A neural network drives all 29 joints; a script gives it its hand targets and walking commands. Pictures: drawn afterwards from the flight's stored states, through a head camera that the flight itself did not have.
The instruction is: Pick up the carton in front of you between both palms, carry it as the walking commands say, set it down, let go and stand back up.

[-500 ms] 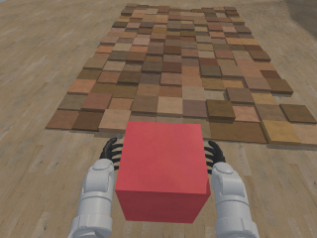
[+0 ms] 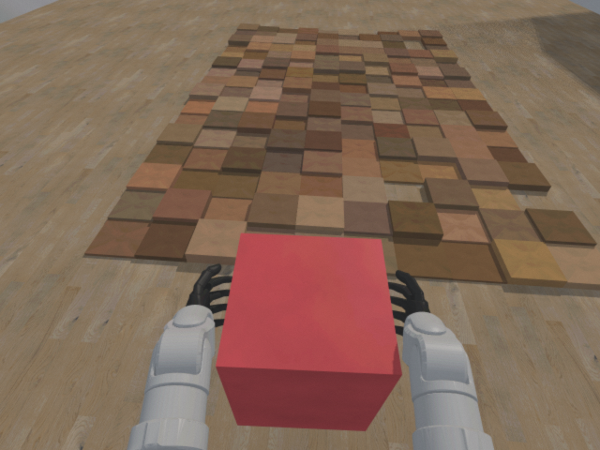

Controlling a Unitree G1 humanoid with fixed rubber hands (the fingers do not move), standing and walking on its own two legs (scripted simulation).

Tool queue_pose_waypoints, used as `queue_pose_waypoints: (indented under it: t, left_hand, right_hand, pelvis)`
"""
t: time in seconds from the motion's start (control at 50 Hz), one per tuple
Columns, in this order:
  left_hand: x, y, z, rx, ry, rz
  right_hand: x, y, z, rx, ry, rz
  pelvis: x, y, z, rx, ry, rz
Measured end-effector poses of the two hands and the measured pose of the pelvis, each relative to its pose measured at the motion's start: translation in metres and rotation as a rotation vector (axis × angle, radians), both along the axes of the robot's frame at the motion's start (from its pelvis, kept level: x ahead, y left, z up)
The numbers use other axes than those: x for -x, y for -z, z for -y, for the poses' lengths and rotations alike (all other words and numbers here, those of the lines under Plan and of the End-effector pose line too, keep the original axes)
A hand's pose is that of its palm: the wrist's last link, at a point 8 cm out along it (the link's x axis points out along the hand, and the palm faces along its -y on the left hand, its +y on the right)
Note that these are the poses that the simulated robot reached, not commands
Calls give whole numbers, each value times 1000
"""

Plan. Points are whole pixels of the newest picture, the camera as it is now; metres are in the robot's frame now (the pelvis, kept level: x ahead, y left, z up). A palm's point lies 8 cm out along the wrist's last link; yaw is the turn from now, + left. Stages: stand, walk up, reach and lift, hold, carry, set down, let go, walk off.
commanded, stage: hold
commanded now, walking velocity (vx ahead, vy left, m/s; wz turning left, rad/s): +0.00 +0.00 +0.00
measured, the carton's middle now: (305, 336) +0.30 +0.00 -0.03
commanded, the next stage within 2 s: carry in 1.36 s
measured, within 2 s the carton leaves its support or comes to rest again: neither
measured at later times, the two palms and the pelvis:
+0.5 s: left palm (199, 316) +0.28 +0.15 +0.05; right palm (418, 323) +0.28 -0.15 +0.05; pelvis -0.01 +0.00 +0.00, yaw +0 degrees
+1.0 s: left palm (199, 315) +0.28 +0.15 +0.05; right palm (417, 322) +0.28 -0.15 +0.05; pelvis +0.00 +0.00 +0.00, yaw +0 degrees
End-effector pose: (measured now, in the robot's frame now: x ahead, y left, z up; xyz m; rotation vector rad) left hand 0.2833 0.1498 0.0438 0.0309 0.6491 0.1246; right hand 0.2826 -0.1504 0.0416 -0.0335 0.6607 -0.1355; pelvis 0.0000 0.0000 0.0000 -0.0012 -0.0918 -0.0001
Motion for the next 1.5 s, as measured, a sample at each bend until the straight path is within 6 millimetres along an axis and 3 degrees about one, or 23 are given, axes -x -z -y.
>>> queue_pose_waypoints:
  t: [0.1, 0.42, 0.92, 1.34, 1.5]
  left_hand:
    - [3, -8, 0, 3, -1, 6]
    - [7, -6, 1, 12, -11, -6]
    - [3, -6, 0, -2, 2, -13]
    - [6, -6, 0, 3, -4, -11]
    - [-4, -10, -4, 12, -18, 25]
  right_hand:
    - [3, -8, 0, -1, 0, 6]
    - [6, -6, 1, -12, 5, -5]
    - [2, -6, 0, 4, -2, -13]
    - [5, -6, 0, -3, 1, -10]
    - [-7, -12, -4, -7, 2, 26]
  pelvis:
    - [2, 0, 0, 0, 0, 20]
    - [14, 2, 2, -1, -2, 33]
    - [3, 0, 1, 0, 0, 26]
    - [9, 0, 1, 0, 0, 31]
    - [0, 6, -2, 4, -26, -85]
